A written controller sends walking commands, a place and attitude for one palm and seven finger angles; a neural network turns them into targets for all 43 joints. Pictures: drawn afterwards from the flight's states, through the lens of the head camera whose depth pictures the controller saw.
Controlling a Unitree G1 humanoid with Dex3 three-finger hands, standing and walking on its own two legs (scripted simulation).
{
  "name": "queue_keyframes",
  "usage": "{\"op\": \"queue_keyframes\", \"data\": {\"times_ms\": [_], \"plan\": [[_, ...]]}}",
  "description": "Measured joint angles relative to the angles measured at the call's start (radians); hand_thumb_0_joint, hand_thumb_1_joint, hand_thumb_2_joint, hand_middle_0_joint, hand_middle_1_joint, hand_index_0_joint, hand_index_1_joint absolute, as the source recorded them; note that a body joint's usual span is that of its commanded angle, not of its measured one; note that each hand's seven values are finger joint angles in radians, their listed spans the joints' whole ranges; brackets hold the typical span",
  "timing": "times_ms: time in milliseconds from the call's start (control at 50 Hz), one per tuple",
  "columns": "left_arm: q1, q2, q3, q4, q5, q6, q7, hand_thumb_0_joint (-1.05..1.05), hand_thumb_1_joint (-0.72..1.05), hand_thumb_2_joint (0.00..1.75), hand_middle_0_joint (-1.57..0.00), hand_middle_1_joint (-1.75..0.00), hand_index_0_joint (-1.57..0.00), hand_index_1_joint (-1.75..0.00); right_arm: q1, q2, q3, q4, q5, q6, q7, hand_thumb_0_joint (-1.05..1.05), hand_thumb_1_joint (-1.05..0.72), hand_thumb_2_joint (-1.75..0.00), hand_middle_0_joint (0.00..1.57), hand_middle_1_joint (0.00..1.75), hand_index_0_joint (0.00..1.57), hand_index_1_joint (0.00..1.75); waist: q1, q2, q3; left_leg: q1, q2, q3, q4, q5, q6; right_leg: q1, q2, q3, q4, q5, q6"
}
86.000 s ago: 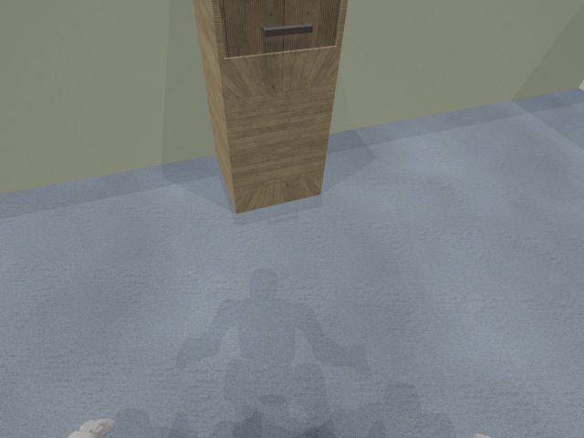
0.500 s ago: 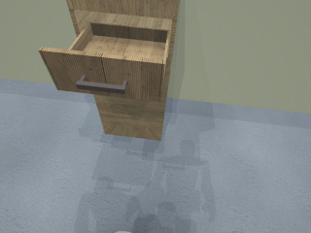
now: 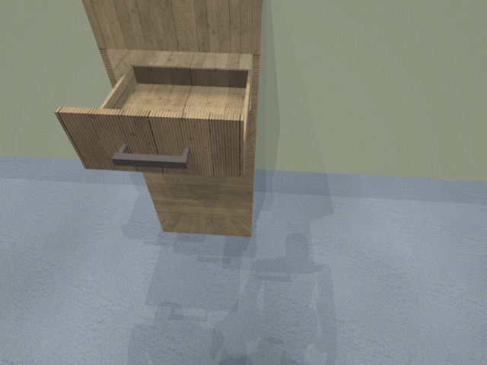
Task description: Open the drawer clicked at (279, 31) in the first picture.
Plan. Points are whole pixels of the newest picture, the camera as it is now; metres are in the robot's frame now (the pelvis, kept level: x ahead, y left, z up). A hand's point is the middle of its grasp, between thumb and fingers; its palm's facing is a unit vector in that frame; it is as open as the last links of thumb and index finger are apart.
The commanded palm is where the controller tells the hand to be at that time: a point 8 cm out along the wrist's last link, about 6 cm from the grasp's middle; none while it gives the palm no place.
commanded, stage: let the arm hang, fingers relaxed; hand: left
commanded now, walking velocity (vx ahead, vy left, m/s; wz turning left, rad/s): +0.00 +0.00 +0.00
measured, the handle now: (153, 155) +0.51 +0.23 +0.04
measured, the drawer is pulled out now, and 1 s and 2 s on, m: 0.29 0.29 0.29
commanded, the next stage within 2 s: look to check the result in 0.16 s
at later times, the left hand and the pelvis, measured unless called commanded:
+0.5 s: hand out of the picture +0.00 +0.16 -0.18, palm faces +0.04 -0.98 -0.19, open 7.4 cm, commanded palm none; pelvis +0.01 -0.01 +0.00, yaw +0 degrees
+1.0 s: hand out of the picture +0.04 +0.16 -0.18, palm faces +0.04 -0.98 -0.19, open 7.4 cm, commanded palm none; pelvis +0.03 -0.02 +0.00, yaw +0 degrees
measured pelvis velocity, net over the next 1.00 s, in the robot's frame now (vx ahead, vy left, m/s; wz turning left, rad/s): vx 0.03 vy -0.02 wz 0.00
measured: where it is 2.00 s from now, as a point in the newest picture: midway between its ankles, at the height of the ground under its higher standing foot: outside the picture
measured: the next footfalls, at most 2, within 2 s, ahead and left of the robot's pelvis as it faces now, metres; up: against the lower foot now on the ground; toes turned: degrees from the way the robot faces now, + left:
none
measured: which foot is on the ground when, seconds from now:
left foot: down 0.00-1.00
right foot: down 0.00-1.00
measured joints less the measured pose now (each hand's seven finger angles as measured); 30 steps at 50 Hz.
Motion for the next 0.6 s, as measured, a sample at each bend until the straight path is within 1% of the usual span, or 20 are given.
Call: {"op": "queue_keyframes", "data": {"times_ms": [80,280,600], "plan": [[-0.002,0.003,0.006,0.004,-0.002,0.0,-0.001,0.01,0.92,0.9,-0.2,-0.3,-0.2,-0.3,0.006,0.004,-0.003,0.003,-0.001,-0.001,-0.002,0.0,-0.92,-0.9,0.19,0.3,0.2,0.29,-0.004,-0.006,0.005,0.0,0.005,0.0,0.003,-0.005,-0.004,0.001,0.005,0.0,-0.001,-0.002,-0.004],[0.005,0.005,0.014,0.013,-0.005,0.001,-0.001,0.0,0.91,0.9,-0.2,-0.3,-0.2,-0.3,0.016,0.003,-0.006,0.011,-0.001,-0.001,-0.008,0.0,-0.91,-0.9,0.19,0.3,0.2,0.29,-0.003,-0.002,0.025,0.002,0.009,-0.003,-0.002,-0.008,-0.009,0.006,0.01,-0.003,-0.01,-0.004,-0.009],[0.006,0.001,0.015,0.017,-0.006,-0.003,-0.001,0.0,0.9,0.9,-0.2,-0.3,-0.2,-0.3,-0.02,0.002,-0.007,0.003,0.0,-0.002,-0.009,0.0,-0.91,-0.9,0.19,0.3,0.2,0.29,0.002,-0.004,0.031,0.011,0.017,-0.006,-0.003,-0.024,-0.017,0.018,0.017,-0.004,-0.019,-0.015,-0.017]]}}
